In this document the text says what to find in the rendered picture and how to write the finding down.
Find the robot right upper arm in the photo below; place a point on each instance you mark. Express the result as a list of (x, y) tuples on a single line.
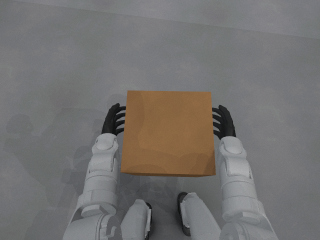
[(238, 230)]

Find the right robot hand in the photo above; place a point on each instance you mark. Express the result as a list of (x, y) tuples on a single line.
[(226, 126)]

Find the right robot shin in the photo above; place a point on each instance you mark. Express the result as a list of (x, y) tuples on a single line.
[(190, 195)]

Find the left robot thigh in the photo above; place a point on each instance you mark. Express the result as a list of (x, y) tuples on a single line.
[(136, 222)]

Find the carton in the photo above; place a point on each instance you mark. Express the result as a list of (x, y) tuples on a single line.
[(168, 134)]

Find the left robot hand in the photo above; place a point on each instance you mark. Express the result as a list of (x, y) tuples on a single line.
[(110, 125)]

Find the robot left upper arm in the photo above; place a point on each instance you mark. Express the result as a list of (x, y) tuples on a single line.
[(103, 226)]

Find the left robot forearm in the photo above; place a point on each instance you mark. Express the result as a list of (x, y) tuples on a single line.
[(100, 186)]

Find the right robot forearm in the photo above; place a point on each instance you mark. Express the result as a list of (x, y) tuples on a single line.
[(240, 200)]

